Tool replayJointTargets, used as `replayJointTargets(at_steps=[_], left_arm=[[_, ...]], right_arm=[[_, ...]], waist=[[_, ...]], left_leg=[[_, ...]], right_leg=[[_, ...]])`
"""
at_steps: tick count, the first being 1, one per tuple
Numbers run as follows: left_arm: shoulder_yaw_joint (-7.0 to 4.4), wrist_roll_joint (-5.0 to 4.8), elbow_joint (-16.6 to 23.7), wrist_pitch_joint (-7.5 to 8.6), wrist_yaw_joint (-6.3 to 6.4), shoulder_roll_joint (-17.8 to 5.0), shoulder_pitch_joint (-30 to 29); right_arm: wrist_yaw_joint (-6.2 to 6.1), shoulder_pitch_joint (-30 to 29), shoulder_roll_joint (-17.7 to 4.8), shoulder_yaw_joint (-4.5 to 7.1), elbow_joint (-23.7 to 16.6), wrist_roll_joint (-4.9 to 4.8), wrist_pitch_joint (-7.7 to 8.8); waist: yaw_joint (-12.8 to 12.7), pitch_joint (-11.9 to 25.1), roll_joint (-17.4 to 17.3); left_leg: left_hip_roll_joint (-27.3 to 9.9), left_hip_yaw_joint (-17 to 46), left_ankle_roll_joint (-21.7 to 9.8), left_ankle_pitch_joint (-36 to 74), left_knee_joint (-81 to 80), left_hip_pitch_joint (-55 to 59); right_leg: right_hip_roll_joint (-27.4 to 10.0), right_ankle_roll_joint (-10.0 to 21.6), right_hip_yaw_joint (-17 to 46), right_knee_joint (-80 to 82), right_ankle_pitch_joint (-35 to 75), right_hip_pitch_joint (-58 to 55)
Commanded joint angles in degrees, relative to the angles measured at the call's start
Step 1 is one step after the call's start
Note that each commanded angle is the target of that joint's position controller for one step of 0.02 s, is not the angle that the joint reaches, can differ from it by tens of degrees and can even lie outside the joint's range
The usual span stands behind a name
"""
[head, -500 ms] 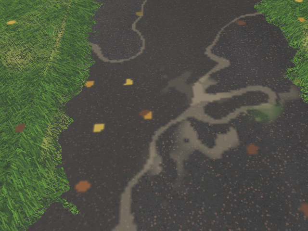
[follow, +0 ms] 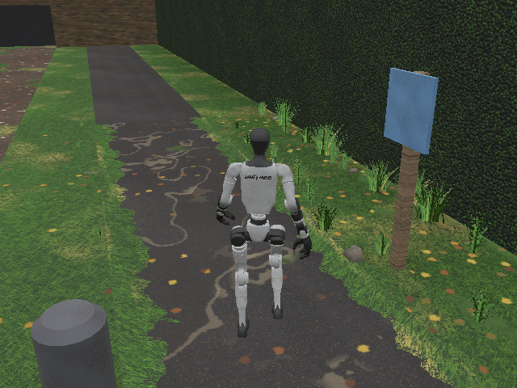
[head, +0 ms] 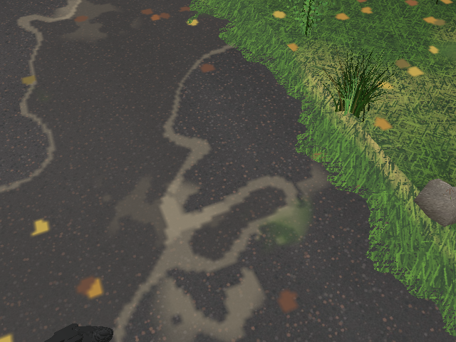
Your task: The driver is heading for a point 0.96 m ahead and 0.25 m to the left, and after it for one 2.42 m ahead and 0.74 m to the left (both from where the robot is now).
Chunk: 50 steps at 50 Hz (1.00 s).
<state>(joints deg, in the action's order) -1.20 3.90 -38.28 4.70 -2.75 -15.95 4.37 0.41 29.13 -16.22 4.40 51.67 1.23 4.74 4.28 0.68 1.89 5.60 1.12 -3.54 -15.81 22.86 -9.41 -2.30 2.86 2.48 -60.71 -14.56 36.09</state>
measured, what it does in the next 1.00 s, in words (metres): walks ahead, turning left: right foot, then left foot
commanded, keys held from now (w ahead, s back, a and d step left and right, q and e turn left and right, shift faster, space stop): w+q+shift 0.70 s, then w+shift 0.02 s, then w+e+shift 0.28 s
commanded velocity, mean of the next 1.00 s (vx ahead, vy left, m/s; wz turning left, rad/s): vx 1.00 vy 0.00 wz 0.59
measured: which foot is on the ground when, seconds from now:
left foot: down 0.00-0.16, up 0.18-0.58, down 0.60-1.00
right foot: up 0.00-0.16, down 0.18-0.60, up 0.62-1.00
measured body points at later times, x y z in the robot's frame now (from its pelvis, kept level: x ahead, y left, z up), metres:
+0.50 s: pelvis +0.44 +0.01 -0.02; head +0.46 +0.03 +0.43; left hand +0.27 +0.25 -0.14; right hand +0.76 -0.13 -0.07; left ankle +0.58 +0.16 -0.68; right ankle +0.30 -0.15 -0.74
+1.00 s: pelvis +0.85 +0.23 -0.02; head +0.88 +0.25 +0.43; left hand +0.91 +0.54 -0.10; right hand +1.00 -0.01 -0.14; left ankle +0.66 +0.14 -0.73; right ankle +1.12 +0.28 -0.70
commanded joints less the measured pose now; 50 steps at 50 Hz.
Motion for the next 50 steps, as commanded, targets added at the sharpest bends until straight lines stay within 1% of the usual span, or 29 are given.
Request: replayJointTargets(at_steps=[1,3,6,7,8,9,10,11,12,13,15,17,21,24,26,28,29,30,31,32,33,34,35,37,39,42,45,48,50], left_arm=[[1.66,-0.9,6.7,0.69,-1.25,-0.8,-4.6],[1.63,-1.87,6.6,0.82,-1.48,-1.8,-6.2],[0.36,-1.64,5.6,1.04,0.21,-4.6,-4.5],[-0.54,-1.21,3.5,1.31,1.06,-6.1,1.6],[-1.61,-0.61,1.7,1.62,2.17,-8.0,9.7],[-3.26,0.55,1.1,1.6,3.62,-13.1,21.1],[-4.01,1.78,0.8,1.04,3.82,-16.3,22.3],[-3.86,0.2,0.8,0.55,3.76,-12.6,17.8],[-2.86,-0.56,0.8,0.75,3.47,-7.9,13.9],[-2.39,-0.67,0.0,1.02,3.04,-5.6,12.6],[-1.84,-1.36,-2.3,1.75,2.96,-3.6,13.4],[-1.56,-2.7,-4.8,2.74,2.47,-1.8,14.9],[-1.61,-2.69,-7.0,3.76,2.52,-2.3,13.7],[-2.05,-2.61,-8.4,3.67,3.04,-5.5,15.1],[-2.64,-2.48,-8.8,3.06,3.68,-8.9,17.9],[-3.75,-1.94,-7.9,1.21,4.64,-13.2,16.7],[-4.17,-1.69,-6.7,0.2,4.8,-14.5,14.0],[-4.24,-1.17,-6.3,-0.36,4.35,-13.9,13.4],[-2.31,-0.48,-4.7,0.06,3.16,-5.8,12.9],[-1.58,-2.22,2.4,1.18,2.95,-5.9,17.1],[-1.36,-1.75,3.1,2.69,2.99,-8.7,11.2],[-1.12,-1.92,2.9,3.29,2.99,-9.0,9.9],[-0.81,-1.16,2.7,2.95,3.16,-8.2,8.6],[-0.22,0.48,0.8,0.21,2.97,-6.8,12.6],[0.5,0.35,1.1,-1.42,2.14,-4.2,11.0],[1.48,-1.73,4.3,-1.33,0.95,-1.9,0.6],[1.64,-3.47,4.6,-0.92,-0.04,-1.1,-4.8],[0.94,-3.66,4.1,-0.55,-0.1,-3.1,-5.7],[-0.09,-3.23,2.6,-0.57,-0.07,-5.7,-2.9]], right_arm=[[0.03,-8.2,-6.2,0.94,-6.5,-0.28,1.77],[0.69,-6.6,-9.2,1.74,-6.6,-1.0,2.02],[1.02,-2.8,-10.0,1.78,-5.3,-1.63,1.59],[1.04,-1.8,-10.9,1.96,-4.7,-1.58,1.31],[1.15,-2.2,-11.4,2.16,-4.8,-1.83,1.32],[1.14,-4.0,-7.1,1.03,-6.6,-2.0,1.73],[0.62,0.5,0.2,-0.74,-9.2,-4.31,1.3],[0.16,-3.2,-3.4,-0.4,-9.3,-2.92,0.34],[0.51,-7.7,-4.3,-0.09,-9.5,-1.75,-0.32],[1.14,-9.9,-3.7,-0.16,-9.5,-1.14,-0.8],[2.34,-10.9,-1.7,-0.32,-10.0,0.04,-2.46],[3.05,-15.1,-0.1,-0.74,-12.1,0.49,-3.89],[4.47,-23.5,-0.5,-1.74,-16.8,0.6,-4.15],[5.67,-30.0,-1.0,-2.73,-18.8,0.48,-4.02],[5.56,-29.0,-2.8,-2.53,-18.1,0.37,-3.88],[4.68,-17.7,-6.3,-1.33,-15.1,0.15,-3.66],[3.89,-6.0,-8.7,-0.01,-11.7,0.21,-3.52],[2.46,3.0,-11.5,1.73,-8.1,0.08,-3.61],[1.04,-2.1,-15.7,3.15,-8.1,-1.21,-4.49],[0.93,-5.6,-21.7,3.99,-11.7,0.62,-5.16],[0.19,-4.4,-19.0,4.09,-12.6,0.3,-5.39],[-0.37,-6.0,-15.7,3.38,-11.3,0.04,-4.91],[-0.51,-7.6,-13.7,2.78,-10.6,-0.19,-4.01],[-0.91,-11.1,-9.8,1.04,-10.9,-0.33,-1.97],[-0.42,-10.1,-7.5,-0.03,-9.5,-0.63,0.04],[0.84,-7.4,-7.4,-0.01,-7.9,-1.12,1.8],[1.12,-3.3,-7.8,-0.31,-6.1,-1.81,3.06],[0.1,-2.0,-9.2,-0.5,-4.2,-0.51,3.15],[-1.46,-2.3,-11.0,-0.28,-3.8,0.84,2.19]], waist=[[-5.3,-6.7,-5.0],[-4.4,-5.6,-5.1],[-4.7,-2.3,-3.4],[-7.4,2.1,-1.8],[-11.4,7.1,-1.9],[-16.5,14.9,2.7],[-12.3,21.6,14.1],[-10.9,14.8,10.2],[-10.0,7.0,4.9],[-8.8,3.1,1.9],[-6.0,-0.7,4.8],[-4.9,-3.0,4.2],[-2.7,-5.6,3.3],[-3.1,-8.7,0.3],[-2.0,-6.0,1.0],[4.9,1.3,3.8],[10.4,6.8,4.3],[12.9,10.5,0.4],[6.6,5.6,-14.0],[1.1,17.4,-17.9],[4.0,15.6,-6.8],[1.1,5.6,-1.1],[-1.9,1.2,3.0],[-6.9,-2.1,5.1],[-7.5,-4.2,3.8],[-3.5,-7.7,0.5],[0.0,-7.4,-1.0],[-0.3,-7.3,-3.4],[-2.8,-2.9,-6.6]], left_leg=[[-11.8,16.8,-9.8,1.2,-17.7,-14.3],[-12.4,15.9,-9.0,8.9,-19.5,-17.5],[-12.9,15.0,-6.6,25.9,-9.2,-6.5],[-10.5,12.6,-5.5,34.4,1.9,-4.7],[-8.0,11.4,-4.4,32.5,15.6,-10.4],[-4.9,8.2,-3.3,16.7,34.6,-19.4],[-1.9,4.1,-2.6,-11.7,52.0,-32.3],[-5.3,3.6,-3.4,-5.7,56.5,-37.9],[-7.8,3.1,-3.4,-1.4,55.2,-39.1],[-9.4,3.1,-3.0,0.5,53.0,-37.8],[-11.3,3.0,-2.0,0.6,50.9,-35.8],[-12.5,2.2,-1.7,2.0,50.2,-38.6],[-12.0,-1.3,-2.1,13.1,41.1,-37.6],[-9.1,-8.8,-4.7,18.1,25.4,-28.1],[-4.1,-13.2,-6.6,16.8,21.7,-20.7],[-0.4,-12.9,-8.5,11.4,20.9,-8.3],[0.5,-10.3,-10.3,9.0,19.7,4.4],[0.4,-5.6,-11.8,5.0,16.4,19.0],[-7.8,8.4,-13.6,6.5,15.1,23.5],[-19.0,39.4,-25.4,0.6,3.3,38.5],[-20.7,45.6,-24.1,-8.7,-6.4,35.1],[-19.6,42.5,-21.4,-8.4,-9.4,24.4],[-17.2,37.7,-19.6,-3.3,-9.7,14.8],[-13.7,27.3,-17.6,5.2,-10.0,0.4],[-10.9,20.2,-16.0,9.3,-12.7,-7.3],[-6.5,9.0,-10.6,21.7,-15.8,-7.8],[-8.3,4.6,-6.2,30.8,-20.6,-1.5],[-11.4,-0.9,-3.0,52.4,-18.4,11.8],[-13.0,-3.2,-0.9,70.9,-11.1,19.2]], right_leg=[[-1.6,-2.8,-0.6,17.0,7.4,-6.9],[1.2,-3.1,-3.4,21.0,12.6,-18.5],[3.2,-2.3,-3.4,28.3,11.2,-23.4],[5.1,-1.5,-4.3,30.4,8.0,-30.9],[2.4,-0.6,-2.8,29.3,5.8,-42.7],[-11.7,1.3,11.8,31.8,-13.6,-54.5],[-26.6,5.6,39.4,42.3,-31.3,-61.1],[-24.0,6.3,42.9,46.5,-34.8,-53.8],[-21.2,5.4,32.2,45.7,-26.2,-46.9],[-18.7,4.8,23.9,46.0,-14.9,-41.3],[-15.5,3.1,12.9,47.7,-3.5,-34.9],[-14.4,2.0,5.6,49.3,6.0,-34.1],[-11.0,0.5,-8.8,52.3,21.3,-31.1],[-8.9,-1.0,-16.9,54.6,32.5,-29.6],[-9.3,-1.8,-18.5,48.0,59.1,-34.6],[-11.6,-1.9,-17.8,30.9,75.4,-37.4],[-12.6,-0.9,-16.3,16.2,75.2,-33.7],[-9.5,-1.2,-16.0,-3.7,54.2,-23.6],[1.9,-2.7,-14.9,-27.1,-7.9,-5.0],[5.0,-4.3,-2.9,-39.1,-14.7,13.3],[1.8,-3.8,2.6,-35.1,-8.9,17.0],[-0.7,-3.5,2.8,-27.9,-5.6,16.1],[-2.8,-4.0,2.6,-22.2,-5.4,11.8],[-5.8,-5.0,1.9,-15.1,-6.1,2.8],[-7.6,-5.5,-0.4,-6.1,-3.9,-0.5],[-7.4,-2.9,-4.3,10.9,14.4,-1.5],[-4.2,0.9,-7.9,22.6,28.1,-5.7],[0.2,3.9,-9.3,27.6,25.5,-4.4],[5.3,5.2,-11.0,28.0,18.6,-7.9]])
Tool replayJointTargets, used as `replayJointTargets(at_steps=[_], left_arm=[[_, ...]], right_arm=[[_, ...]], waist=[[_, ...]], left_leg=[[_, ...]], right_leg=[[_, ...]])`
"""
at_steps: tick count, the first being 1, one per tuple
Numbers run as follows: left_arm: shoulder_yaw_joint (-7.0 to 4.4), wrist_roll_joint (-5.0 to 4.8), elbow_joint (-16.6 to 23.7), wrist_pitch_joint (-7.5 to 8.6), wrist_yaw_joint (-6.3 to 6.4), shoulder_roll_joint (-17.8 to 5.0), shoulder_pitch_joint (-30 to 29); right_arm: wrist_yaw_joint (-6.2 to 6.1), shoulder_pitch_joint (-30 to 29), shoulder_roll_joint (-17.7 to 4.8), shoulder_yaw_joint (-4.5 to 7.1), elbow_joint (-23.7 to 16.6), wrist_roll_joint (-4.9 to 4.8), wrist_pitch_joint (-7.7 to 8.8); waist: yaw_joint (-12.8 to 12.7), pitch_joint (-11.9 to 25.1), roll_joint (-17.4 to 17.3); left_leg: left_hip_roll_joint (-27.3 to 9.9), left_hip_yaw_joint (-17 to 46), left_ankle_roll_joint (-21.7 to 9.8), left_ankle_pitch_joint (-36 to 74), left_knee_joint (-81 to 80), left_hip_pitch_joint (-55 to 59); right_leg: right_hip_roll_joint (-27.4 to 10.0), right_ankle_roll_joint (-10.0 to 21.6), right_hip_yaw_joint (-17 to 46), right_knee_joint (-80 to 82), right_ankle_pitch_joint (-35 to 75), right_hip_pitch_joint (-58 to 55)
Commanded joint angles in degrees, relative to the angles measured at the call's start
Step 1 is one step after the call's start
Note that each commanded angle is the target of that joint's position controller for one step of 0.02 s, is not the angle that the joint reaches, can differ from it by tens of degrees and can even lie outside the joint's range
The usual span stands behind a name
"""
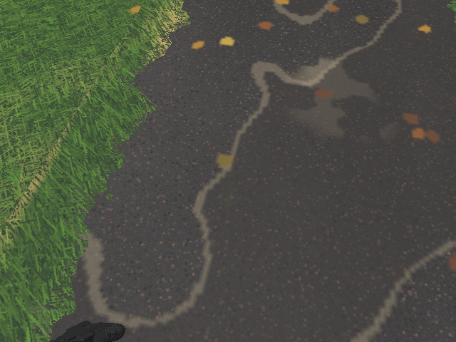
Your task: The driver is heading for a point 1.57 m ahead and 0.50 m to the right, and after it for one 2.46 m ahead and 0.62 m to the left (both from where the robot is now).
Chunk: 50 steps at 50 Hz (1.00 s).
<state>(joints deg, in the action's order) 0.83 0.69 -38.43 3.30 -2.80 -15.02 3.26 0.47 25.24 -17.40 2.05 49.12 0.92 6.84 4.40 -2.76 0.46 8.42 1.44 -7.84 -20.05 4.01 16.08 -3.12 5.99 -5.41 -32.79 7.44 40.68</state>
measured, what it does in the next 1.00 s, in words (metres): walks ahead, turning right: right foot, then left foot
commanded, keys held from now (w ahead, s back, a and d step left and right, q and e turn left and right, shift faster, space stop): w+e+shift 0.60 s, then w+shift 0.20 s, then w+q+shift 0.20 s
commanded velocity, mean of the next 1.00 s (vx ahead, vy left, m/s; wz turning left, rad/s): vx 1.00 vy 0.00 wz -0.58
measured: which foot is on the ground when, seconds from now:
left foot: down 0.00-0.08, up 0.10-0.48, down 0.50-0.94, up 0.96-1.00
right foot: up 0.00-0.04, down 0.06-0.48, up 0.50-0.90, down 0.92-1.00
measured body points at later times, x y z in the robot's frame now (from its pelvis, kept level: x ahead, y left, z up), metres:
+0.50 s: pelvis +0.50 -0.06 +0.00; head +0.53 -0.07 +0.44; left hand +0.55 +0.25 -0.12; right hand +0.70 -0.34 -0.04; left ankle +0.70 +0.02 -0.72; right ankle +0.25 -0.07 -0.70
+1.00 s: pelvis +0.89 -0.28 +0.00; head +0.92 -0.30 +0.44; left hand +1.21 -0.24 -0.08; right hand +0.68 -0.44 -0.14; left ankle +0.78 -0.03 -0.61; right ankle +0.91 -0.39 -0.72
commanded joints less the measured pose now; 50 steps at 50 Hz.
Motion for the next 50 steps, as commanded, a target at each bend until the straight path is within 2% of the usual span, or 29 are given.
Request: replayJointTargets(at_steps=[1,3,4,5,6,8,10,11,15,20,22,23,24,25,26,27,28,29,30,33,38,41,43,45,46,47,48,49,50], left_arm=[[-2.83,0.02,1.0,0.59,0.04,-8.3,4.5],[-5.11,-0.05,-7.0,-0.09,0.9,-11.8,29.6],[-6.51,0.17,-9.0,-0.93,1.83,-14.9,36.3],[-7.41,1.23,-8.0,-1.41,1.75,-18.4,28.7],[-7.42,0.34,-5.7,-1.39,1.29,-14.6,24.1],[-6.43,-0.09,-6.8,-1.16,1.43,-9.7,21.6],[-5.62,-0.27,-7.5,-0.18,2.1,-8.7,20.3],[-5.63,-0.42,-7.5,0.43,1.96,-9.1,20.2],[-6.56,-0.77,-6.8,1.6,1.74,-10.9,20.6],[-7.76,-1.52,-7.8,1.42,1.82,-12.8,25.1],[-8.12,-1.24,-7.4,1.21,2.54,-13.9,23.7],[-8.45,-0.77,-7.2,1.27,2.54,-15.6,22.8],[-8.7,-0.53,-6.5,1.53,2.28,-17.1,19.7],[-7.63,-0.17,-5.1,2.34,2.17,-13.1,17.5],[-4.98,-2.79,-2.9,2.42,2.47,-2.3,24.3],[-4.36,-2.04,-1.9,1.47,2.65,-6.3,22.6],[-5.06,-0.53,-2.4,0.65,2.59,-9.5,15.7],[-5.22,0.32,-2.1,0.14,1.87,-9.7,12.6],[-5.2,0.87,-1.8,-0.45,0.95,-8.8,10.0],[-3.63,1.69,0.9,-2.15,-0.71,-3.8,8.1],[-1.77,1.8,6.0,-1.83,-2.02,-4.1,-1.1],[-0.8,1.42,7.3,-1.04,-2.94,-3.8,-7.7],[-1.0,1.96,6.6,-0.59,-2.07,-5.1,-6.7],[-2.71,2.76,2.0,-0.25,-0.22,-8.6,8.4],[-4.1,3.37,-1.5,-0.06,0.98,-11.5,19.4],[-5.55,4.14,-3.2,0.11,2.34,-17.1,24.6],[-6.25,4.09,-1.4,0.13,2.73,-19.6,22.9],[-6.07,2.65,-2.0,0.11,2.7,-15.3,20.3],[-5.11,2.33,-3.1,0.8,2.62,-11.7,16.8]], right_arm=[[-2.32,0.2,-10.8,2.28,-1.4,2.18,-0.71],[-3.2,-7.5,-12.8,2.97,-3.6,3.17,-2.36],[-2.58,-10.2,-7.8,1.64,-5.3,3.14,-1.6],[-0.85,-4.0,-2.1,0.16,-9.0,0.08,-0.28],[-1.1,-8.1,-4.9,-0.72,-10.0,1.11,0.77],[-0.51,-12.9,-5.6,-1.31,-11.3,1.81,1.52],[-0.03,-13.3,-4.0,-2.12,-12.6,3.87,-0.72],[0.09,-13.3,-3.6,-2.45,-13.2,4.05,-1.9],[1.13,-26.4,-2.4,-3.79,-18.8,2.34,-2.51],[0.95,-32.2,-2.7,-3.69,-20.9,1.02,-1.96],[0.3,-28.8,-4.5,-2.84,-20.1,1.07,-1.61],[-0.4,-22.3,-7.2,-1.6,-18.2,0.81,-1.38],[-1.26,-11.7,-9.4,-0.4,-15.7,0.61,-1.09],[-2.61,1.6,-13.2,1.43,-13.5,1.61,-0.92],[-2.76,3.3,-16.9,2.55,-13.1,4.37,-0.99],[-2.33,-0.6,-15.9,3.33,-13.2,3.01,-1.84],[-2.14,-5.9,-9.8,2.24,-13.8,2.48,-2.01],[-1.78,-7.8,-6.5,1.5,-12.8,2.26,-2.06],[-1.72,-6.9,-5.3,1.18,-11.3,2.43,-2.03],[-0.61,-3.0,-1.5,0.22,-6.1,0.95,-0.3],[0.41,-5.0,-4.0,0.59,-3.8,0.58,1.18],[0.4,-0.1,-7.0,0.85,-1.1,0.08,1.03],[0.06,2.5,-10.2,1.12,1.0,-0.17,0.33],[-0.84,1.9,-13.7,1.58,1.8,-0.17,-0.8],[-1.0,0.3,-13.5,1.45,1.3,-0.58,-1.16],[-0.41,3.0,-5.9,0.03,-0.5,0.26,-1.26],[-0.33,8.8,-2.3,-0.52,-2.9,-2.48,-1.23],[-0.75,0.3,-7.8,0.9,-3.6,-1.96,-1.58],[-0.36,-2.5,-6.0,0.6,-4.1,-1.87,-1.53]], waist=[[-6.5,4.3,-6.7],[-19.5,12.9,-5.9],[-20.6,14.4,2.5],[-9.3,17.5,21.9],[-11.4,16.1,6.8],[-6.9,5.3,-5.9],[-2.8,0.2,-5.7],[-2.0,-0.9,-4.0],[-5.1,-5.3,-0.7],[-10.2,-0.8,2.7],[-8.1,2.3,2.9],[-5.0,7.2,2.5],[1.4,12.7,2.4],[7.1,20.2,-0.6],[1.7,28.8,-18.4],[0.9,28.3,-19.1],[1.4,17.0,-10.5],[0.7,10.9,-4.6],[0.2,7.1,-2.6],[-3.2,3.1,-6.0],[-6.0,-3.1,-4.6],[-4.0,-6.0,-2.3],[-5.9,-3.5,-4.0],[-14.1,6.4,-7.2],[-19.9,11.6,-6.7],[-16.6,19.3,4.1],[-11.4,28.9,12.4],[-12.9,20.8,2.9],[-10.3,10.5,2.5]], left_leg=[[-17.2,-4.4,4.3,84.5,16.5,-4.3],[-16.4,-7.5,5.5,84.1,49.5,-14.0],[-9.5,-7.4,4.8,39.5,73.9,-31.1],[0.2,-1.2,8.7,-8.4,92.1,-60.1],[-4.4,5.7,6.4,-1.8,89.0,-63.8],[-10.0,5.3,5.7,4.2,76.8,-59.3],[-12.4,4.4,7.6,2.4,70.7,-55.0],[-13.3,3.5,8.5,1.3,67.0,-53.9],[-13.5,-1.3,11.0,16.1,44.4,-47.9],[-9.6,-1.5,9.4,27.1,29.2,-42.7],[-7.4,-0.9,8.5,22.6,24.2,-35.2],[-6.0,-0.8,7.8,17.1,24.7,-27.4],[-8.0,0.2,7.0,13.6,25.0,-15.5],[-17.1,8.2,5.2,-2.0,27.2,-1.2],[-36.3,36.9,0.0,-17.7,20.3,14.7],[-36.6,50.6,-2.2,-28.1,12.8,10.5],[-32.3,39.4,-0.7,-26.0,11.6,1.0],[-29.8,29.2,0.2,-13.9,12.1,-6.3],[-27.0,21.3,1.5,-3.9,11.2,-11.3],[-24.0,11.3,1.9,9.1,8.8,-18.4],[-20.5,-4.0,2.0,21.6,0.8,-26.1],[-20.8,-8.0,1.4,32.8,-4.9,-27.4],[-21.5,-8.3,0.8,59.8,1.7,-19.8],[-22.5,-7.4,1.2,75.3,23.3,-18.5],[-20.2,-7.2,1.8,65.1,40.0,-26.9],[-13.7,-5.7,1.5,15.0,62.4,-39.6],[-7.9,1.8,1.7,-7.0,80.0,-53.4],[-10.8,3.8,1.1,0.5,80.4,-58.1],[-12.7,2.8,1.5,4.6,76.6,-59.2]], right_leg=[[8.5,2.9,-3.3,-0.5,-7.1,-17.5],[8.8,6.0,-0.7,1.2,-13.2,-39.8],[1.2,8.8,10.1,-3.5,-21.4,-52.3],[-11.7,21.0,47.7,7.7,-29.0,-66.6],[-11.8,19.6,52.3,15.8,-32.5,-63.0],[-8.7,14.8,41.8,19.7,-29.9,-44.5],[-3.6,13.0,34.7,21.5,-25.3,-31.4],[-1.9,13.1,32.4,22.5,-24.3,-27.0],[3.1,11.1,26.6,27.0,-14.6,-16.1],[2.0,6.5,27.5,21.1,6.2,-29.9],[1.7,4.2,28.1,14.2,16.0,-33.9],[2.0,2.9,27.7,5.7,23.2,-35.3],[3.5,1.8,26.8,-6.7,21.6,-31.6],[5.6,1.7,23.9,-23.5,9.3,-23.5],[11.9,0.3,16.9,-42.3,-38.2,-5.0],[7.8,1.0,13.4,-49.0,-33.9,2.6],[4.3,1.0,11.7,-47.7,-27.0,5.0],[2.3,0.6,10.7,-44.8,-23.7,4.1],[0.8,0.2,10.4,-43.2,-23.2,2.9],[-1.1,-0.4,11.0,-40.6,-23.6,2.5],[0.1,-0.9,8.3,-21.2,-10.8,0.4],[2.9,1.0,1.2,-8.9,-6.5,-10.6],[5.7,2.6,-1.6,-5.3,-10.5,-16.2],[8.2,3.9,0.6,-3.6,-17.2,-34.0],[5.0,4.5,4.6,-0.1,-17.1,-48.8],[-10.8,3.7,21.3,0.1,-32.3,-61.9],[-24.1,6.4,49.7,10.0,-40.3,-69.0],[-20.3,5.4,43.9,13.7,-38.0,-60.9],[-17.9,5.3,34.5,15.1,-31.1,-51.4]])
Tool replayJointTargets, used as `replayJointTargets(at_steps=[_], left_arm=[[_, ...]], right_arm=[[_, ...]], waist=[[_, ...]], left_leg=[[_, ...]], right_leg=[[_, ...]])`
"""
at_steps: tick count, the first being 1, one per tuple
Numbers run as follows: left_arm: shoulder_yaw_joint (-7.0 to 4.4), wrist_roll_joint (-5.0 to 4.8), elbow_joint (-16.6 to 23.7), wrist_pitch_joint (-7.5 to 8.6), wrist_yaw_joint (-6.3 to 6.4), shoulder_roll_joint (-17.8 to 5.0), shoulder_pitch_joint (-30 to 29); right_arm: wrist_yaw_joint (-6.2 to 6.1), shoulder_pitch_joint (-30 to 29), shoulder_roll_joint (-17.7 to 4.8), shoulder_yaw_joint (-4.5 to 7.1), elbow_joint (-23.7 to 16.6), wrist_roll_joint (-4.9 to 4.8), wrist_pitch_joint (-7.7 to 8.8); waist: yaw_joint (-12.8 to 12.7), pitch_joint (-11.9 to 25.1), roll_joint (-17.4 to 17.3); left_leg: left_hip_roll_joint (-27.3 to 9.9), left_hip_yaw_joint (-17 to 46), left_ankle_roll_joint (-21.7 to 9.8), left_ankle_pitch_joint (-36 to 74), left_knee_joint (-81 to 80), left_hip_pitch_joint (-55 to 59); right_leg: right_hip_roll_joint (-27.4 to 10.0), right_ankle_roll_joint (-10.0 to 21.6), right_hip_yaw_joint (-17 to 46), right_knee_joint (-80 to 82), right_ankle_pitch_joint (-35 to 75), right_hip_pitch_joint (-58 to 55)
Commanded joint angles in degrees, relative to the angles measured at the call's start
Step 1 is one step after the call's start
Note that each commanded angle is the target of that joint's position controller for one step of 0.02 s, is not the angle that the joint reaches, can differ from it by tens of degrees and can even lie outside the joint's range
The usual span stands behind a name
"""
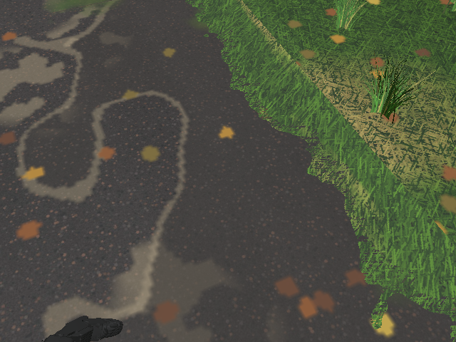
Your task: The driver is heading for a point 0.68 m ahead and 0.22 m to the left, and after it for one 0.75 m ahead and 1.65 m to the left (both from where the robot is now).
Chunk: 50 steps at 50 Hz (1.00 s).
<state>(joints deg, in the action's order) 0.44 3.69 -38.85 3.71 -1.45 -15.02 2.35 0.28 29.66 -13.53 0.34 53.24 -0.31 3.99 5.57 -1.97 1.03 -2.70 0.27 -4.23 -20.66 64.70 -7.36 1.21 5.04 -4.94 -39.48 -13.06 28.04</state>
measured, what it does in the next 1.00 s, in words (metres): walks ahead, turning left: left foot, then right foot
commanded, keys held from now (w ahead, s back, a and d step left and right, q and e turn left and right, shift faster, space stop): w+q+shift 0.50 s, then q+shift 0.50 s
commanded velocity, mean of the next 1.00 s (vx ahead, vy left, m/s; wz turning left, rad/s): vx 0.71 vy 0.00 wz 0.85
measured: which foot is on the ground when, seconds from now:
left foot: up 0.00-0.36, down 0.38-0.78, up 0.80-1.00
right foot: down 0.00-0.38, up 0.40-0.76, down 0.78-1.00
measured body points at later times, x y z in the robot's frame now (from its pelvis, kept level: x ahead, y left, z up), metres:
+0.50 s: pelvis +0.46 +0.10 +0.00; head +0.48 +0.10 +0.45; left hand +0.52 +0.38 -0.10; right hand +0.62 -0.16 -0.13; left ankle +0.50 +0.12 -0.71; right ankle +0.41 -0.11 -0.58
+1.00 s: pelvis +0.75 +0.17 +0.02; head +0.79 +0.21 +0.46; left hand +0.62 +0.44 -0.09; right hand +1.09 +0.13 -0.08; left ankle +0.68 +0.23 -0.63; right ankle +0.91 +0.18 -0.71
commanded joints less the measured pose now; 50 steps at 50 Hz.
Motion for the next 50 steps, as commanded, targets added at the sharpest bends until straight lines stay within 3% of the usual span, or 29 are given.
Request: replayJointTargets(at_steps=[1,3,6,7,9,12,14,16,17,18,19,20,21,22,23,25,26,30,34,35,37,38,39,40,41,42,43,46,50], left_arm=[[-4.4,-0.73,-3.6,1.06,0.99,-9.2,15.8],[-3.73,-1.53,-4.7,1.99,1.21,-6.4,14.4],[-3.27,-3.16,-7.2,3.54,0.88,-3.5,15.0],[-3.41,-3.13,-7.5,4.03,0.79,-4.4,15.6],[-3.09,-2.75,-8.5,4.47,0.75,-3.0,15.4],[-3.49,-2.92,-8.9,4.65,1.78,-5.9,15.2],[-3.95,-3.06,-9.4,4.29,2.62,-9.0,17.8],[-5.14,-2.34,-8.1,2.42,3.77,-13.3,16.2],[-5.71,-1.88,-7.1,1.19,4.07,-14.9,13.5],[-5.91,-1.49,-6.1,0.2,3.72,-15.1,11.1],[-5.59,-1.83,-6.2,0.2,2.57,-11.8,8.8],[-2.91,-1.54,-0.2,1.6,1.53,-3.7,17.1],[-2.24,-1.49,2.5,3.21,1.8,-5.7,13.8],[-2.27,-1.43,2.6,4.23,1.78,-7.8,9.8],[-2.15,-1.27,3.0,4.16,1.75,-7.7,8.3],[-1.46,0.56,2.2,1.62,1.82,-6.7,9.1],[-1.31,0.63,2.2,0.36,1.72,-6.4,9.0],[-0.22,-0.82,6.6,-0.27,1.22,-3.7,0.9],[0.45,-2.25,8.4,-0.09,1.6,-3.0,-4.1],[0.28,-2.26,8.4,0.16,2.04,-3.8,-3.4],[-1.17,-2.34,6.4,0.86,3.25,-7.9,4.2],[-1.94,-2.45,3.8,1.62,3.8,-9.7,13.2],[-2.57,-1.73,2.0,2.21,4.06,-12.2,20.3],[-2.57,-0.61,4.3,1.53,3.35,-13.4,21.3],[-4.09,-1.7,4.9,0.86,3.44,-13.5,16.7],[-2.96,-2.29,7.1,0.19,4.14,-8.2,10.6],[-1.44,-2.18,7.0,-0.54,4.41,-3.6,8.2],[-2.12,-2.09,4.3,-1.28,4.29,-5.9,9.2],[-3.38,-1.51,3.4,-1.21,3.32,-7.9,8.9]], right_arm=[[0.22,-7.2,-7.9,1.96,-7.2,-0.29,0.88],[1.31,-3.7,-5.4,1.86,-5.4,0.9,-1.33],[2.29,-10.9,-4.1,2.41,-6.9,1.39,-3.45],[2.69,-13.9,-2.7,1.96,-9.2,1.47,-3.45],[3.19,-19.6,-2.2,1.46,-11.4,1.13,-3.12],[4.56,-25.0,-3.3,1.09,-13.4,1.17,-2.66],[4.81,-24.8,-4.4,1.27,-13.4,1.2,-2.53],[4.23,-14.7,-7.8,2.41,-10.9,0.81,-2.86],[3.66,-4.4,-10.3,3.66,-8.2,0.84,-3.04],[2.56,6.9,-13.3,5.39,-4.7,0.95,-3.13],[1.23,5.4,-15.7,7.41,-4.8,-0.93,-4.02],[1.12,-3.3,-22.3,7.92,-7.1,1.75,-4.6],[0.87,-4.1,-23.0,8.7,-9.7,1.4,-4.65],[0.11,-4.4,-18.4,7.84,-8.9,1.57,-4.24],[-0.08,-5.8,-14.9,6.87,-7.7,1.28,-3.65],[-0.48,-9.2,-13.0,5.95,-8.5,0.79,-1.81],[-0.45,-10.2,-12.2,5.47,-8.7,0.44,-1.06],[-0.23,-8.6,-14.0,6.13,-8.7,-0.05,-0.39],[-0.3,-4.3,-13.5,6.8,-7.9,-0.29,-2.62],[-0.48,-4.6,-13.3,6.87,-8.3,-0.07,-2.95],[-0.96,-9.0,-14.4,7.36,-10.4,0.65,-2.71],[-0.86,-12.4,-14.7,7.44,-11.8,0.4,-2.25],[-0.88,-10.7,-9.2,6.15,-13.3,-0.48,-2.08],[-2.1,-1.5,-5.9,5.32,-14.9,-1.8,-2.69],[-2.23,2.2,-9.8,5.35,-14.5,-0.38,-3.22],[-1.7,-2.9,-12.3,5.91,-13.7,1.46,-4.25],[-0.76,-8.1,-12.7,6.24,-14.6,2.08,-5.1],[1.27,-10.7,-9.9,5.52,-16.7,2.0,-8.03],[1.86,-14.7,-8.0,4.51,-20.1,1.73,-9.13]], waist=[[-9.1,4.4,-0.1],[-4.9,2.1,3.1],[-4.0,-3.0,1.1],[-3.7,-3.9,3.7],[-3.6,-6.1,3.8],[-3.4,-7.0,-0.1],[-2.7,-4.5,0.9],[3.2,2.6,4.9],[8.6,7.5,5.8],[13.2,11.9,3.8],[12.7,8.6,-6.8],[-2.4,10.7,-18.9],[1.2,18.6,-10.4],[0.0,8.5,-1.0],[-3.4,2.6,3.8],[-7.4,-1.2,4.8],[-8.5,-3.0,4.5],[-6.7,-2.2,2.1],[-1.0,3.1,-4.3],[-1.2,3.8,-4.9],[-5.4,6.9,-5.7],[-10.8,9.9,-4.4],[-11.7,16.0,1.8],[-6.6,24.9,10.3],[-5.5,32.5,12.8],[-5.4,25.8,5.6],[-5.4,17.6,2.8],[-4.3,8.3,5.8],[-3.1,8.2,6.7]], left_leg=[[-3.5,3.9,-1.6,6.5,12.6,-33.7],[-5.2,3.9,-0.6,7.1,9.9,-28.3],[-6.2,2.5,-0.2,10.3,7.8,-34.3],[-6.7,1.5,-0.1,13.4,4.7,-35.1],[-5.6,-1.4,-0.6,20.2,-2.1,-35.2],[-2.5,-7.4,-3.2,27.9,-17.6,-28.7],[2.4,-11.8,-5.0,28.7,-21.9,-22.6],[6.8,-12.9,-6.6,21.5,-21.7,-12.4],[8.1,-11.4,-8.0,17.1,-20.9,-1.8],[8.7,-7.5,-9.9,11.8,-23.9,11.2],[6.1,0.4,-12.1,8.2,-30.6,16.7],[-6.4,29.7,-22.1,14.4,-33.4,27.4],[-11.8,46.9,-26.4,-3.7,-47.0,30.9],[-11.9,46.8,-22.0,-9.7,-53.2,21.2],[-9.6,41.3,-18.7,-6.2,-53.3,11.3],[-4.0,30.7,-16.3,4.0,-53.2,-3.2],[-2.0,27.0,-15.9,13.5,-53.1,-8.7],[5.5,15.0,-10.7,53.0,-47.0,-13.4],[9.1,15.8,-3.1,52.7,-39.8,-6.4],[9.2,17.8,-1.9,50.9,-37.2,-6.1],[9.0,22.1,0.5,47.2,-26.9,-5.2],[10.5,20.4,1.9,42.3,-15.6,-5.9],[13.1,14.9,3.3,8.5,0.4,-12.7],[16.6,8.7,3.5,-24.9,15.6,-22.2],[11.4,8.0,3.8,-16.0,23.5,-25.5],[8.1,6.0,4.3,-8.2,21.6,-26.0],[6.7,4.6,5.0,-5.1,17.9,-26.8],[3.9,2.9,6.4,-4.4,11.5,-23.1],[1.0,1.2,5.1,-0.3,1.8,-21.1]], right_leg=[[-19.7,5.4,27.2,24.1,-3.7,-31.1],[-17.1,3.8,17.7,28.0,-0.4,-22.5],[-13.4,0.8,6.2,32.2,7.8,-21.4],[-14.2,0.9,3.1,33.0,12.5,-20.1],[-11.0,-0.1,-4.5,33.5,21.3,-19.1],[-10.3,-1.9,-11.1,35.6,31.8,-21.1],[-11.5,-3.2,-12.3,30.1,55.7,-27.2],[-13.4,-4.0,-11.6,15.3,75.7,-32.2],[-14.6,-3.5,-10.5,1.9,78.5,-29.9],[-14.3,-2.5,-8.9,-16.2,69.5,-23.4],[-2.8,-3.9,-8.5,-41.7,21.7,-11.3],[3.3,-7.4,-1.3,-60.5,-15.6,14.3],[1.9,-6.0,9.8,-61.0,-13.3,20.8],[-1.7,-5.4,10.9,-53.6,-9.7,22.7],[-4.7,-5.5,10.8,-45.4,-7.0,19.1],[-7.5,-6.9,10.2,-38.1,-6.7,10.9],[-8.4,-8.2,9.3,-34.5,-7.1,8.3],[-5.1,-9.3,3.6,-14.0,5.4,1.2],[2.4,-7.0,2.1,3.3,17.2,-4.8],[3.7,-6.7,3.1,7.0,17.8,-8.2],[4.3,-6.0,6.9,12.4,19.2,-17.3],[1.5,-5.2,8.7,17.6,26.3,-25.6],[-11.4,-2.7,16.6,13.8,41.6,-38.3],[-31.8,3.5,33.6,4.6,71.8,-48.9],[-34.7,10.9,43.5,9.1,57.1,-47.8],[-28.4,10.4,36.3,12.9,39.9,-38.1],[-22.9,8.0,27.1,15.3,30.6,-30.3],[-18.6,6.2,14.3,19.9,31.1,-16.6],[-20.4,6.4,7.3,21.8,26.7,-13.1]])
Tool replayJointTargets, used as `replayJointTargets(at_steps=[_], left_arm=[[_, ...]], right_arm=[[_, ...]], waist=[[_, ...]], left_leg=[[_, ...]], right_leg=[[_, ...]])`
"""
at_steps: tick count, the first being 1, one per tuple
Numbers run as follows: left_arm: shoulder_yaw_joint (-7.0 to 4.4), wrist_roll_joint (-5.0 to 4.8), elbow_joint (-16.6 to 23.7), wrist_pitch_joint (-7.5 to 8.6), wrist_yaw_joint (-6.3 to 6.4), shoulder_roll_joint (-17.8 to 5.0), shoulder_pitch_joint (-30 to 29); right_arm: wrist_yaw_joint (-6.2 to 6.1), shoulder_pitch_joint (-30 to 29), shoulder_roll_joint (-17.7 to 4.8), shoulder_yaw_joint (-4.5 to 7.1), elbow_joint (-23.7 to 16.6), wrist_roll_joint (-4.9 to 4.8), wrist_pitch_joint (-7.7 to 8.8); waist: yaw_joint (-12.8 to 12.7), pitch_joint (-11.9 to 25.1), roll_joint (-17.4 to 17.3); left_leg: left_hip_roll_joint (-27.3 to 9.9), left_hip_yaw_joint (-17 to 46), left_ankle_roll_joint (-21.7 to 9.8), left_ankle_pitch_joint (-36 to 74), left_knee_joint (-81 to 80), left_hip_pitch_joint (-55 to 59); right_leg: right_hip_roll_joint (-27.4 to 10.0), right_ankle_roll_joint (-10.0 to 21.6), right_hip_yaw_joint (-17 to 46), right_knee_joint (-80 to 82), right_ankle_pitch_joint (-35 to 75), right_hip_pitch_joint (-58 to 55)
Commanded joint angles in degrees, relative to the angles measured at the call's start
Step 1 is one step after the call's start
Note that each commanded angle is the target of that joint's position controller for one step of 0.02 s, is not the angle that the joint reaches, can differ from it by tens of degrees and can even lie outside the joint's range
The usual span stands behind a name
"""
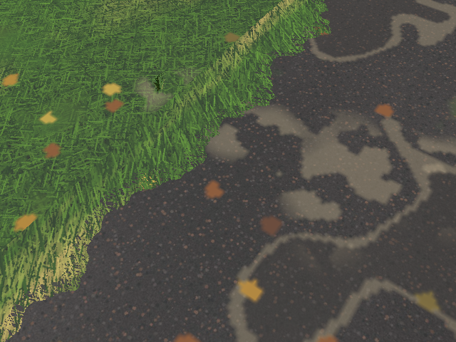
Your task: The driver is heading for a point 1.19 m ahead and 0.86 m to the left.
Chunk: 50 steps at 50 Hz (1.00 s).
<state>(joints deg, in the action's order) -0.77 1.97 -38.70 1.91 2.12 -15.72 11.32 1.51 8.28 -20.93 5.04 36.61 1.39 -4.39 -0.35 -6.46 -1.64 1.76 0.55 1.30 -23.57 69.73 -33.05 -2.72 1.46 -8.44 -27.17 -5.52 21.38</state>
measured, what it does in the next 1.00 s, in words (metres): steps on the spot, turning left: left foot, then right foot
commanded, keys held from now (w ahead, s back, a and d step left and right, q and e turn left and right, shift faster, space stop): q+shift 0.08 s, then shift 0.50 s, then q+shift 0.30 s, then w+q+shift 0.12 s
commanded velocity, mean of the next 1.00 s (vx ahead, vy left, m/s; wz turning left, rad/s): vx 0.06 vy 0.00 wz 0.54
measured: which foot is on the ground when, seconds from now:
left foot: up 0.00-0.18, down 0.20-0.60, up 0.62-0.84, down 0.86-1.00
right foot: down 0.00-0.20, up 0.22-0.52, down 0.54-0.86, up 0.88-1.00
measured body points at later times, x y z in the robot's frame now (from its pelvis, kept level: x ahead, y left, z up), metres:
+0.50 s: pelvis +0.04 +0.01 +0.01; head +0.05 +0.03 +0.46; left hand +0.06 +0.30 -0.12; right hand +0.25 -0.19 -0.09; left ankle +0.04 +0.11 -0.73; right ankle +0.06 -0.10 -0.71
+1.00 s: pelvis +0.03 +0.04 +0.01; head +0.04 +0.08 +0.46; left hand +0.04 +0.35 -0.10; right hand +0.24 -0.18 -0.09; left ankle +0.00 +0.09 -0.73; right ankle +0.08 -0.10 -0.67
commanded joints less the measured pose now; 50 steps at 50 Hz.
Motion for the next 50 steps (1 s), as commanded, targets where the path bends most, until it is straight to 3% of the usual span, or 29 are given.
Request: replayJointTargets(at_steps=[1,5,8,9,10,11,12,14,16,17,20,23,26,27,28,29,30,31,33,38,40,42,43,44,45,46,47,48,50], left_arm=[[-2.39,0.33,3.5,0.35,-0.38,-7.6,-0.8],[-3.51,0.74,4.1,-0.98,-0.97,-9.7,-1.1],[-4.22,-0.05,3.3,-2.7,-1.59,-11.1,1.7],[-4.31,-0.12,2.6,-3.42,-1.93,-10.6,3.9],[-3.96,-0.29,2.2,-4.07,-2.71,-8.0,7.0],[-2.76,-0.51,6.8,-4.75,-2.37,-4.8,5.8],[-3.49,-0.48,6.4,-5.54,-1.57,-8.1,0.6],[-3.12,-2.08,4.5,-5.47,-1.62,-6.0,2.5],[-3.87,-0.77,1.5,-5.22,-1.6,-7.8,6.2],[-3.88,-0.77,1.0,-5.31,-1.77,-7.6,6.4],[-2.52,-1.5,1.1,-5.44,-2.36,-3.9,4.6],[-2.14,-1.66,1.3,-5.49,-2.01,-3.4,3.5],[-1.54,-1.42,-0.2,-4.42,-1.44,-1.9,7.1],[-1.42,-0.33,0.0,-3.44,-1.12,-3.3,6.9],[-2.21,0.05,1.2,-2.72,-0.93,-8.7,3.5],[-2.24,-0.93,1.1,-2.63,-1.35,-7.6,0.6],[-2.04,-1.0,1.5,-2.57,-1.48,-6.5,-1.3],[-2.65,-1.11,1.5,-2.78,-1.24,-7.7,-0.5],[-3.7,-1.46,0.9,-3.31,-0.35,-9.8,2.2],[-3.68,-0.74,2.2,-4.15,0.24,-8.3,0.5],[-4.0,-0.51,2.3,-4.21,-0.01,-9.0,-1.3],[-4.34,-0.75,2.2,-4.32,-0.42,-9.4,-2.4],[-4.33,-0.81,2.3,-4.43,-0.82,-8.6,-1.1],[-3.19,-1.2,7.2,-4.94,-1.2,-5.2,-4.8],[-2.88,-0.22,7.2,-5.22,-1.06,-5.4,-6.1],[-3.06,0.0,6.7,-4.93,-1.62,-6.3,-6.5],[-3.59,-0.08,6.6,-4.14,-2.17,-7.8,-7.9],[-3.99,0.19,6.5,-3.37,-2.53,-8.8,-9.0],[-3.77,0.89,4.8,-2.75,-3.05,-7.9,-8.0]], right_arm=[[0.91,5.4,-0.7,-0.32,-4.3,-0.08,-0.97],[1.77,0.1,-1.0,-0.58,-6.7,-0.87,-1.33],[1.79,0.5,-0.5,-0.53,-6.8,-0.74,-0.08],[1.41,3.2,-0.8,-0.4,-5.5,-0.47,0.66],[0.48,5.8,-4.1,0.18,-5.0,0.09,1.6],[-0.26,4.7,-12.8,1.98,-7.1,0.13,1.67],[-0.95,8.1,-10.9,2.32,-6.0,0.11,1.61],[-1.53,0.1,-5.4,0.0,-5.4,0.28,1.68],[-1.9,-3.6,-2.4,-0.99,-5.6,-0.36,2.15],[-1.81,-2.8,-1.3,-1.46,-5.2,-0.48,2.38],[-1.54,-0.4,-0.7,-1.65,-3.4,-0.39,2.98],[-1.3,1.4,-1.1,-1.58,-1.7,0.09,2.91],[-1.56,-0.2,-0.4,-2.05,-0.6,-0.81,2.87],[-1.74,0.8,1.9,-2.77,-0.6,-0.78,3.17],[-1.54,4.4,4.3,-3.26,-0.6,-0.86,3.31],[-1.45,3.1,2.9,-3.12,0.7,-0.37,2.75],[-1.08,2.4,1.4,-2.57,1.2,-0.2,2.57],[-0.66,1.1,-0.1,-1.91,1.4,-0.29,2.64],[0.14,1.1,-1.5,-0.98,0.9,-0.24,2.77],[0.52,1.9,1.7,-0.56,-0.3,-0.58,1.87],[0.71,3.1,2.2,-0.55,-0.6,-1.2,1.79],[0.49,6.2,1.4,-0.11,0.0,-1.23,2.28],[-0.09,7.9,-2.6,0.99,-0.1,-0.35,2.89],[-0.32,10.6,-11.8,3.25,-0.7,-0.26,3.27],[0.08,16.5,-11.1,3.79,0.6,-0.68,3.3],[0.13,15.4,-8.9,3.23,0.8,-0.55,3.06],[0.13,12.2,-6.8,2.52,0.5,-0.45,2.52],[-0.07,10.2,-5.7,1.99,0.0,-0.82,2.38],[-0.23,10.6,-5.0,1.67,0.1,-0.84,3.11]], waist=[[3.0,12.5,9.8],[1.5,10.6,12.1],[1.1,10.1,9.9],[1.5,10.0,6.3],[2.0,9.2,-7.6],[1.5,8.2,-20.1],[6.0,10.4,-10.5],[0.0,7.3,-8.8],[-1.7,9.1,-8.7],[-1.5,10.3,-6.7],[-0.1,10.6,-4.7],[1.6,10.2,-6.7],[-1.4,10.2,-3.5],[-0.5,10.7,0.9],[3.5,9.9,10.4],[2.6,7.5,12.8],[2.9,5.9,11.7],[1.3,5.0,12.0],[0.1,5.0,13.2],[-0.9,4.9,9.3],[-0.5,6.1,9.1],[1.1,7.9,7.3],[1.7,7.5,-2.4],[2.4,6.1,-17.1],[4.9,11.4,-10.3],[4.1,9.5,-6.0],[3.2,5.8,-4.2],[2.8,4.0,-5.3],[3.0,5.0,-4.5]], left_leg=[[-4.3,0.4,-0.8,4.2,-6.6,6.3],[-3.5,-4.2,-2.0,4.1,-19.9,15.1],[-0.5,-6.2,-3.4,2.7,-32.3,20.4],[0.3,-4.4,-4.2,4.6,-38.4,24.9],[-9.5,10.9,-6.3,7.9,-51.2,28.2],[-24.5,30.8,-14.9,26.2,-53.8,26.7],[-24.0,25.7,-18.6,31.5,-51.8,23.8],[-15.8,14.5,-14.8,30.1,-51.5,18.8],[-11.8,9.7,-13.4,35.1,-50.2,19.7],[-11.9,9.6,-13.6,37.2,-49.8,20.7],[-12.5,10.7,-13.3,34.0,-49.1,23.7],[-13.1,13.0,-13.8,31.3,-48.1,22.8],[-11.0,13.4,-10.6,26.9,-45.1,17.9],[-8.5,12.7,-7.4,20.2,-43.3,14.8],[-1.5,6.8,-4.9,9.9,-40.5,12.6],[0.2,3.6,-3.7,5.3,-42.2,19.3],[0.4,3.7,-3.6,8.1,-41.7,20.5],[1.2,3.8,-3.7,10.8,-40.3,18.6],[1.6,2.9,-4.0,11.7,-35.6,14.2],[-0.5,-1.2,-4.3,-6.3,-23.5,8.6],[-0.6,-3.0,-4.3,-2.4,-27.6,11.6],[0.5,-1.7,-5.3,7.3,-37.7,18.9],[-4.4,10.4,-7.3,14.2,-47.9,22.4],[-18.2,36.0,-16.1,34.6,-51.9,27.2],[-18.5,39.6,-21.0,19.2,-53.1,32.1],[-16.5,37.6,-20.7,-5.0,-55.4,31.6],[-14.2,35.7,-18.4,-20.3,-58.7,28.4],[-12.2,34.2,-16.5,-20.7,-60.5,27.1],[-9.1,30.4,-15.2,-13.6,-60.6,27.2]], right_leg=[[-16.5,9.3,8.8,9.9,14.5,-4.9],[-15.9,5.7,2.3,9.7,-2.9,0.0],[-16.1,3.4,1.0,4.3,-6.9,-1.7],[-14.8,0.9,-0.4,-0.6,-7.3,0.3],[-9.6,-3.1,-5.5,-14.4,-15.3,5.8],[-0.4,-6.7,-3.4,-25.8,-32.1,17.8],[-1.6,-6.3,4.8,-33.9,-30.3,15.2],[-1.7,-5.1,7.8,-33.1,-20.7,11.0],[0.1,-4.3,5.8,-33.7,-16.5,7.1],[0.6,-4.0,5.9,-33.3,-16.8,6.0],[0.6,-2.8,6.8,-22.8,-17.6,3.4],[2.1,-1.3,6.2,-13.7,-19.0,-1.8],[2.6,0.1,6.0,4.7,-6.4,-13.3],[-3.0,0.9,12.7,9.2,-3.3,-17.3],[-11.7,3.4,21.9,10.3,3.1,-16.0],[-13.3,6.2,22.0,10.6,2.7,-6.3],[-10.8,5.2,18.7,10.1,-1.4,-5.5],[-8.9,4.1,16.6,9.4,-3.8,-6.9],[-9.8,4.8,14.8,8.1,-2.9,-10.0],[-17.8,10.1,13.4,5.8,9.7,-11.9],[-16.6,8.0,9.5,3.2,11.8,-12.4],[-14.0,3.4,4.1,-4.1,5.8,-9.7],[-9.5,-0.4,-0.3,-15.7,-4.8,-4.5],[2.9,-4.8,-0.4,-28.2,-30.1,12.3],[3.6,-3.6,10.1,-35.8,-35.0,15.1],[2.0,-2.3,12.9,-36.3,-29.7,18.2],[0.8,-1.4,12.8,-33.3,-24.1,19.2],[0.7,-1.5,11.9,-30.9,-20.4,18.7],[1.1,-2.9,11.2,-28.7,-14.1,15.8]])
